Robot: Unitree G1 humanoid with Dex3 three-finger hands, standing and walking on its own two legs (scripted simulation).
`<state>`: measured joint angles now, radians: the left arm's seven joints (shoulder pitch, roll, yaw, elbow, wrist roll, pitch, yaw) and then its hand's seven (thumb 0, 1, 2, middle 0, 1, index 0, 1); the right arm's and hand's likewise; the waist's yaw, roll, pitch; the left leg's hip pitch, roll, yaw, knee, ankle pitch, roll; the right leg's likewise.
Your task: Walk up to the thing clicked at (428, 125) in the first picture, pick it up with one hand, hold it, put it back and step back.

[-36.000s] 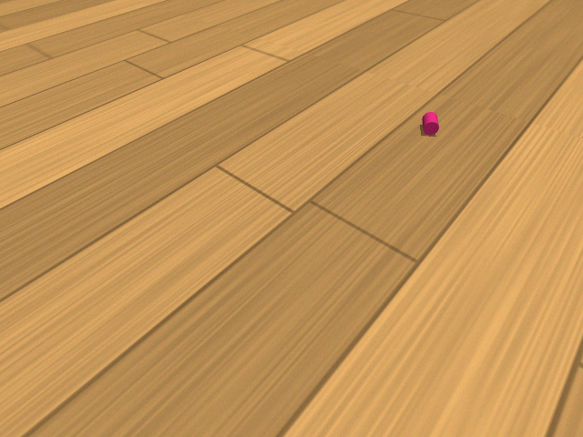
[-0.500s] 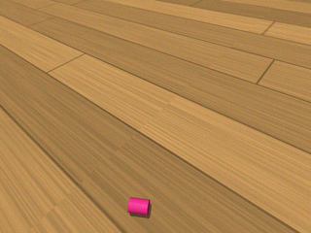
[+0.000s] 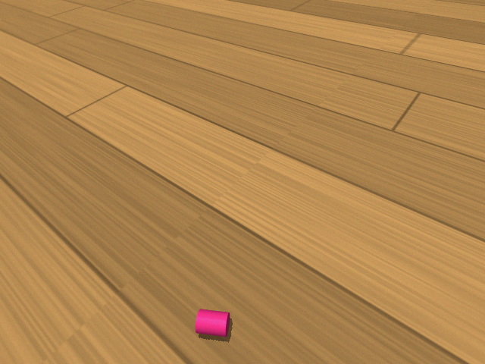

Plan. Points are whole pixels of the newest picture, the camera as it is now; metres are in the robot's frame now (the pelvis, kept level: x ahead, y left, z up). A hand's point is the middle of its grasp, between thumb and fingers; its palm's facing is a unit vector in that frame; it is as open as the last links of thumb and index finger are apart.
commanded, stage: stand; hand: left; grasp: from above
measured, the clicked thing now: (213, 322) +0.45 +0.22 -0.74
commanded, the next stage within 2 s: step back in 1.36 s
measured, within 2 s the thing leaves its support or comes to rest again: neither
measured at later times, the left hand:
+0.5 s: hand out of the picture +0.08 +0.24 -0.16, palm faces +0.01 -0.94 -0.34, open 7.4 cm
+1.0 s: hand out of the picture +0.08 +0.24 -0.16, palm faces +0.00 -0.94 -0.34, open 7.4 cm
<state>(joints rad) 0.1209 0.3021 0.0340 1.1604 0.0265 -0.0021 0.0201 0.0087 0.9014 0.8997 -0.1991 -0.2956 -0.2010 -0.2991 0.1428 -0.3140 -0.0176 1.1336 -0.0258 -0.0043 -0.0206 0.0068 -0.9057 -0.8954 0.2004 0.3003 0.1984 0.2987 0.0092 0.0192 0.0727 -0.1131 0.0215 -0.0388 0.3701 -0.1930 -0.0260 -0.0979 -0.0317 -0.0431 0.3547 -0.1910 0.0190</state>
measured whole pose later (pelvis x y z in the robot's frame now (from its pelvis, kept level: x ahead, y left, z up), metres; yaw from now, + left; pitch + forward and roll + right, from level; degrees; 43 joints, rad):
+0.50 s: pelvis +0.01 +0.00 +0.00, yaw +0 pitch -3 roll +0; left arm 0.10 0.31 0.03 1.17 0.02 0.00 0.01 0.01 0.90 0.90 -0.20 -0.30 -0.20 -0.30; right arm 0.12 -0.32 0.00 1.13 -0.02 -0.01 -0.02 0.01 -0.91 -0.90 0.20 0.30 0.20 0.30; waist 0.01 0.02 0.07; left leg -0.10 0.03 -0.04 0.35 -0.19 -0.03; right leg -0.09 -0.03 -0.04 0.34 -0.19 0.01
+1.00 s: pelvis +0.01 -0.01 +0.00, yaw +0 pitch -3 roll +0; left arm 0.10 0.32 0.03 1.16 0.01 -0.01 0.00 0.01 0.90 0.90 -0.20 -0.30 -0.20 -0.30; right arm 0.12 -0.34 0.00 1.14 -0.02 -0.01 -0.01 0.01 -0.91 -0.90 0.20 0.30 0.20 0.30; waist 0.00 0.01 0.06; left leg -0.10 0.03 -0.04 0.33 -0.19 -0.04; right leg -0.09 -0.02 -0.04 0.33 -0.19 0.01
